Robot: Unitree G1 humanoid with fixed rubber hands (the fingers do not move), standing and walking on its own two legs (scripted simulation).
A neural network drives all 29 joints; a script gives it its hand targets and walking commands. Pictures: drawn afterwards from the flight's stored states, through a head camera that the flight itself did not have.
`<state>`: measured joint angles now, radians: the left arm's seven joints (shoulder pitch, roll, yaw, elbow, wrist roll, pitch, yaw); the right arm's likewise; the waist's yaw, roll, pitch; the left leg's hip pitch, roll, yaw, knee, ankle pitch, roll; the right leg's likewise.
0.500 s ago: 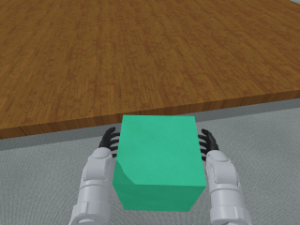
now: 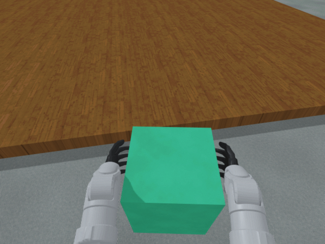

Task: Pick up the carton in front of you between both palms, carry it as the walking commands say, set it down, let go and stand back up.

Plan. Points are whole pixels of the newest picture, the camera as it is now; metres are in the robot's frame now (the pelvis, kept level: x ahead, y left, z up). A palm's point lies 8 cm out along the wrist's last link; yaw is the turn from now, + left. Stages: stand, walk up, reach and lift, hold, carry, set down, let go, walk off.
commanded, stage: hold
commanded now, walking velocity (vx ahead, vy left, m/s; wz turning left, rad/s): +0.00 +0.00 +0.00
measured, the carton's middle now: (170, 182) +0.28 +0.00 -0.02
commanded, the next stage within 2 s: carry in 0.24 s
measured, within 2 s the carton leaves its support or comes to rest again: neither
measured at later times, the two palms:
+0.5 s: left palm (104, 152) +0.31 +0.18 +0.07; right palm (219, 151) +0.32 -0.12 +0.07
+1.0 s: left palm (109, 99) +0.53 +0.21 +0.08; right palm (196, 95) +0.55 -0.09 +0.08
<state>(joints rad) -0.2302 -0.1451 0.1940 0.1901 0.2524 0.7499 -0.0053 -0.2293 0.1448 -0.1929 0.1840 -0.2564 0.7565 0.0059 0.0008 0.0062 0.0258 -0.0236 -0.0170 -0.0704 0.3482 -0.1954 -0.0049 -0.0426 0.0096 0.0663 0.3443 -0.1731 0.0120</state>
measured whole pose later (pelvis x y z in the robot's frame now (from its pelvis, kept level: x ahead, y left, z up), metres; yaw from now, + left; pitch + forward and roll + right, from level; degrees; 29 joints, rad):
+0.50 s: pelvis +0.03 +0.02 -0.01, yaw +0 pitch +2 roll +0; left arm -0.22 -0.11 0.16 0.01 0.17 0.94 0.04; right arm -0.26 0.13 -0.15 0.06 -0.17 0.92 -0.04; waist 0.00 -0.01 -0.17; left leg -0.24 0.00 0.03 0.50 -0.29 0.02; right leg -0.34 -0.03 -0.03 0.68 -0.43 0.01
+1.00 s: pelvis +0.28 +0.04 -0.02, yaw +2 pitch +4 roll +0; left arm -0.18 -0.14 0.11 -0.35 0.10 1.24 0.10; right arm -0.18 0.14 -0.13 -0.35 -0.09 1.23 -0.09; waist 0.04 -0.02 -0.13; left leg -0.49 0.07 0.22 0.50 -0.15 0.02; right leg -0.02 -0.09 -0.18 0.41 -0.44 0.05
